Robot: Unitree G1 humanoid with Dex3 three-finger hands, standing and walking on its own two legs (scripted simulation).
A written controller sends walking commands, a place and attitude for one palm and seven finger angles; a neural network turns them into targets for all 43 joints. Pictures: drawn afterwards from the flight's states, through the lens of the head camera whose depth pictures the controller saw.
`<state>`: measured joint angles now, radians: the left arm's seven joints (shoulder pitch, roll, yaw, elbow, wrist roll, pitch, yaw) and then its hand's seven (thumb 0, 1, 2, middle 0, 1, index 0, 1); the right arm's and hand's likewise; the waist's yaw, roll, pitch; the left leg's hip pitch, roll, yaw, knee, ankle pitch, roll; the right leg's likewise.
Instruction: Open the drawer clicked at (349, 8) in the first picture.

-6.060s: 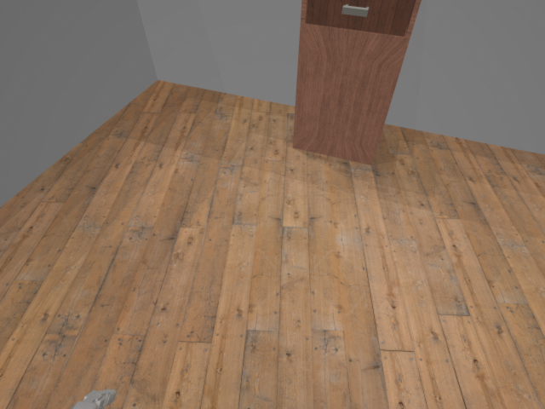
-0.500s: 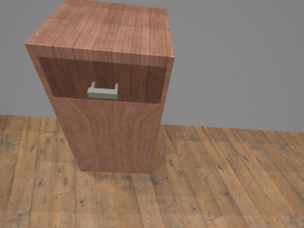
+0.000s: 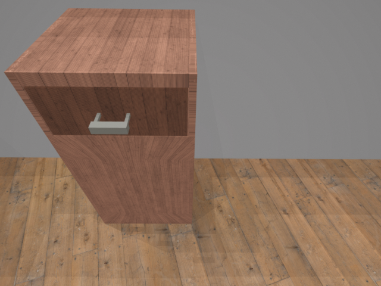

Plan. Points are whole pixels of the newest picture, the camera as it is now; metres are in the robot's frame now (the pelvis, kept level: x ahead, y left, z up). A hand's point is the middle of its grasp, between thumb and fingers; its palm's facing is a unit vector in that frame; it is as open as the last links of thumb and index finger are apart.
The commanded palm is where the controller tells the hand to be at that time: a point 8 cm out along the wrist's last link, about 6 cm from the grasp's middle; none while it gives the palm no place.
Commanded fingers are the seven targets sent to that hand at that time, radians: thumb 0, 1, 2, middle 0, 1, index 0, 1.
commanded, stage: come to a stop and stand still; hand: left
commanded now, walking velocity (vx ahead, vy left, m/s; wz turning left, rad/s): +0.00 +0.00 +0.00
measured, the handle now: (111, 122) +0.52 +0.25 +0.03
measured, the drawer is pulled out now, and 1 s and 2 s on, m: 0.00 0.00 0.00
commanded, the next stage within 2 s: look again from close up in 0.20 s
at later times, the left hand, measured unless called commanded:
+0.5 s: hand out of the picture -0.03 +0.18 -0.18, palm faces +0.00 -0.98 -0.18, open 7.4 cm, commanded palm none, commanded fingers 0.00 0.90 0.90 -0.20 -0.30 -0.20 -0.30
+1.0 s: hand out of the picture +0.10 +0.23 -0.11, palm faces -0.08 -0.88 -0.47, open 7.4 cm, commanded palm +0.10 +0.26 -0.05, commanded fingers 0.00 0.74 0.83 -0.21 -0.41 -0.21 -0.41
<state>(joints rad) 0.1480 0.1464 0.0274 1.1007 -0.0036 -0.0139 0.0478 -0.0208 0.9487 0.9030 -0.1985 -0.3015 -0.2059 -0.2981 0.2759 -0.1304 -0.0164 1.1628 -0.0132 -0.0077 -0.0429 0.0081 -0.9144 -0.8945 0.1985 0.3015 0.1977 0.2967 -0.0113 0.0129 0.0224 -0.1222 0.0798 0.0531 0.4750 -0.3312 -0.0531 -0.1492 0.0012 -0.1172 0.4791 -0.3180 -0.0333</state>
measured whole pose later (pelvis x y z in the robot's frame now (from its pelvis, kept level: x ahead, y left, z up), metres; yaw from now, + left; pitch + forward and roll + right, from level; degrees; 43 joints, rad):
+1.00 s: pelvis -0.01 +0.03 +0.00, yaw -3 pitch +1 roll +1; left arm 0.44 0.22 -0.06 0.38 0.18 0.08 0.16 0.02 0.90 0.89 -0.20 -0.32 -0.21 -0.31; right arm 0.37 -0.19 0.01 0.97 0.03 -0.19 -0.08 0.04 -0.94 -0.89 0.20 0.30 0.20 0.30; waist 0.03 0.01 0.01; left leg -0.23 0.00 0.10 0.51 -0.31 0.02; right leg -0.27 -0.06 -0.04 0.58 -0.33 0.00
